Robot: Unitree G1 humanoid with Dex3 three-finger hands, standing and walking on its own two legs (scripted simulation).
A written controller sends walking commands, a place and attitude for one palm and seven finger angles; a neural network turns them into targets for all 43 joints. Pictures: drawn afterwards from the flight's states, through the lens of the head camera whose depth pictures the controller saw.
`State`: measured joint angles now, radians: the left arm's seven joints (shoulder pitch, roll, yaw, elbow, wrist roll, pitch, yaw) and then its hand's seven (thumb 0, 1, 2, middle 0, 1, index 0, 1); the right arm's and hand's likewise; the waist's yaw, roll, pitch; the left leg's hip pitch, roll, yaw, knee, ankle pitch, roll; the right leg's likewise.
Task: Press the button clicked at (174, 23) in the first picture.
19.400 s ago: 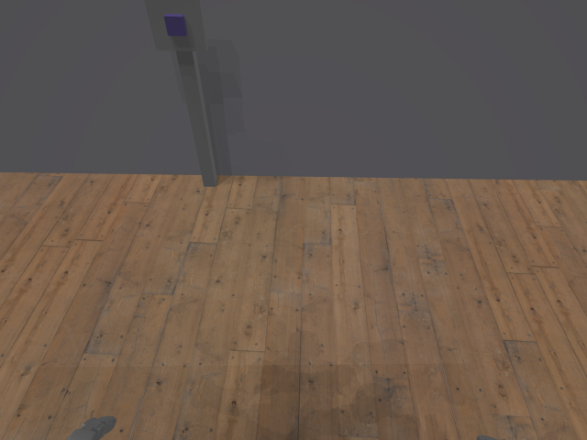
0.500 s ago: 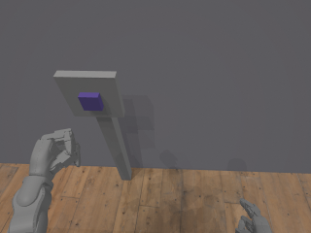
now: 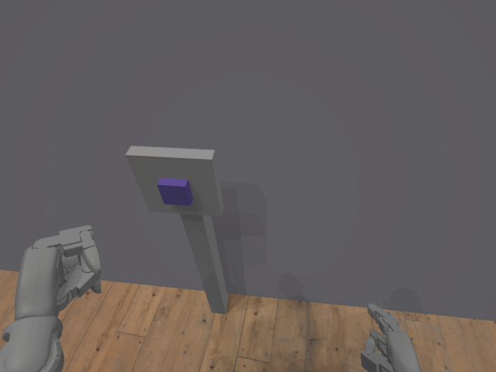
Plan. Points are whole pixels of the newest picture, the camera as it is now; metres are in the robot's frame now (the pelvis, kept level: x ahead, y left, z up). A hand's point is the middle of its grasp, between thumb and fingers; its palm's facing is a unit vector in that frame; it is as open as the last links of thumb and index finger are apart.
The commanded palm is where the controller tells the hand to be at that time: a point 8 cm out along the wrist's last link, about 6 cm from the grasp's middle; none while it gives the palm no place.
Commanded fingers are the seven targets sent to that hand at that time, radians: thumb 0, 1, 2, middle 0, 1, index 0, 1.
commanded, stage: draw the hand back to the body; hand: left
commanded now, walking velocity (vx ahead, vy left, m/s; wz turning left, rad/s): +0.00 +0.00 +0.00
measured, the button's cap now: (176, 190) +0.46 +0.22 +0.01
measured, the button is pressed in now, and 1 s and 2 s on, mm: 0 0 0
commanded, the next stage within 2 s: step back with the hand held close in 0.52 s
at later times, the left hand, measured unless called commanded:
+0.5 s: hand (59, 291) +0.17 +0.24 +0.15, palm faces +0.41 -0.82 -0.39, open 3.1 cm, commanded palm +0.11 +0.28 +0.18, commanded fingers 0.00 0.90 0.90 -1.30 -1.50 -1.30 -1.50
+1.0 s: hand (47, 308) +0.15 +0.25 +0.15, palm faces +0.27 -0.83 -0.49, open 3.1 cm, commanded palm +0.09 +0.29 +0.18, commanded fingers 0.00 0.90 0.90 -1.30 -1.50 -1.30 -1.50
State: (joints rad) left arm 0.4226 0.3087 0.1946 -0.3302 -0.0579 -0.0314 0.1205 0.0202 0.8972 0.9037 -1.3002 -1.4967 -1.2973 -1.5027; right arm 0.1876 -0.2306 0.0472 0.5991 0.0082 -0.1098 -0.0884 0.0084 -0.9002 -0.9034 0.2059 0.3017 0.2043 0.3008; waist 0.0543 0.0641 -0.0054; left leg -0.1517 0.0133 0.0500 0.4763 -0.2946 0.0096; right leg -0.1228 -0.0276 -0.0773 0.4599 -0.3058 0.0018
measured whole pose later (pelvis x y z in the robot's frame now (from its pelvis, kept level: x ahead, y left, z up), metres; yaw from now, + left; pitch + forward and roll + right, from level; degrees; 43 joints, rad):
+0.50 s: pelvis -0.01 +0.00 +0.00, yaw +0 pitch -5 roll +0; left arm 0.54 0.31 0.28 -0.46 -0.05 -0.04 0.11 0.02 0.89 0.90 -1.30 -1.50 -1.30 -1.50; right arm 0.19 -0.22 0.03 0.62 -0.01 -0.10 -0.08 0.01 -0.90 -0.90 0.21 0.30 0.20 0.30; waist 0.07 0.07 0.02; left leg -0.08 0.02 0.05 0.42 -0.26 0.01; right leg -0.05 -0.01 -0.07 0.38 -0.25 0.00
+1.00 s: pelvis -0.05 +0.02 +0.00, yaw -1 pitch +1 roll -1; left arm 0.66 0.39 0.34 -0.59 -0.05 -0.12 0.11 0.02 0.89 0.90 -1.30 -1.50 -1.30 -1.50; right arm 0.18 -0.23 -0.01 0.55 0.00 0.01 -0.08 0.01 -0.90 -0.90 0.21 0.30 0.20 0.30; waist 0.00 0.02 0.04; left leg -0.27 0.01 0.07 0.47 -0.22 0.04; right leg -0.23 -0.03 -0.06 0.43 -0.20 0.02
